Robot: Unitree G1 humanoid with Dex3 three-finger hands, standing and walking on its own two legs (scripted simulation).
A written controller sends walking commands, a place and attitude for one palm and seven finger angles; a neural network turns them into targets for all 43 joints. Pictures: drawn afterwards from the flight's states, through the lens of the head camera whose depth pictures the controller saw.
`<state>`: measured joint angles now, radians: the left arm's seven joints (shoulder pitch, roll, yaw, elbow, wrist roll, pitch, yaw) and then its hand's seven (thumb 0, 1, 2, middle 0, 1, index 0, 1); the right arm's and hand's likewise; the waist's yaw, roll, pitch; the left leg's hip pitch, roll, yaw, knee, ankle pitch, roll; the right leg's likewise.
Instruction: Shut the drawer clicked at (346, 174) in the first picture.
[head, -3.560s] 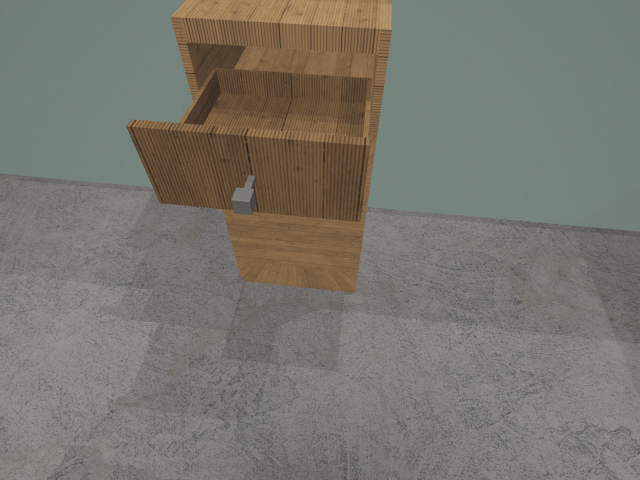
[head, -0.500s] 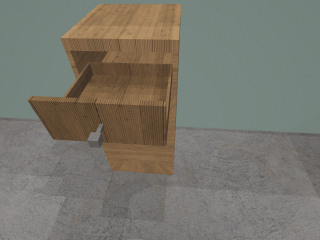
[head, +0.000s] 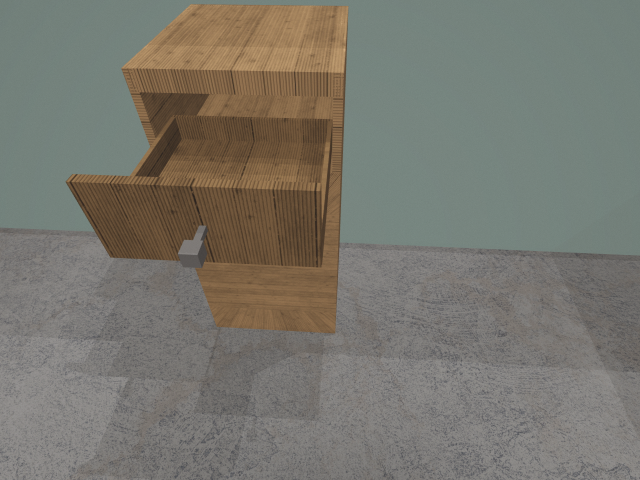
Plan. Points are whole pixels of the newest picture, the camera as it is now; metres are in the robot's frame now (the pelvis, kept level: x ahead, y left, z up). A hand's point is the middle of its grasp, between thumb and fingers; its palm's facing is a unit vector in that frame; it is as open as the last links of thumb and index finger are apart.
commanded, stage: come to a stop and stand still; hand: left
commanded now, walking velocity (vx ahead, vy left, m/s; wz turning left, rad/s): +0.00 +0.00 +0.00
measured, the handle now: (196, 245) +0.45 +0.22 +0.04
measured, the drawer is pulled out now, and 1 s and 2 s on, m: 0.30 0.30 0.30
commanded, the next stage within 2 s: look again from close up in 0.76 s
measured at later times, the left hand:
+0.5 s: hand out of the picture -0.05 +0.15 -0.18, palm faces +0.09 -0.98 -0.15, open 7.4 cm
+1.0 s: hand out of the picture -0.04 +0.15 -0.17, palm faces +0.08 -0.98 -0.16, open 7.3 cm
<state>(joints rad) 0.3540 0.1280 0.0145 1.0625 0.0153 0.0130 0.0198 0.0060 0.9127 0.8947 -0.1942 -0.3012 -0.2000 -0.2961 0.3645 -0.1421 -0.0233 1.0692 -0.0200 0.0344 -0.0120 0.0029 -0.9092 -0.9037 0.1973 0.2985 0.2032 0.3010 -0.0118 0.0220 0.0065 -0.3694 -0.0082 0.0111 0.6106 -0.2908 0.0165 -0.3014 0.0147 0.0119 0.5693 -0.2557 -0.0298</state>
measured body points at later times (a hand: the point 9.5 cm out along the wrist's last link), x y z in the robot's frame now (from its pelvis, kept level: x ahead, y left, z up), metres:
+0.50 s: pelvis -0.04 +0.00 +0.00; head -0.05 +0.00 +0.45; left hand -0.05 +0.21 -0.17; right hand -0.03 -0.23 -0.16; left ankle +0.00 +0.11 -0.73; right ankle +0.05 -0.11 -0.73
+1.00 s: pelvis -0.03 -0.01 +0.00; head -0.03 -0.01 +0.45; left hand -0.04 +0.20 -0.16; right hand -0.07 -0.21 -0.16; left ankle +0.00 +0.11 -0.73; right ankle +0.03 -0.11 -0.73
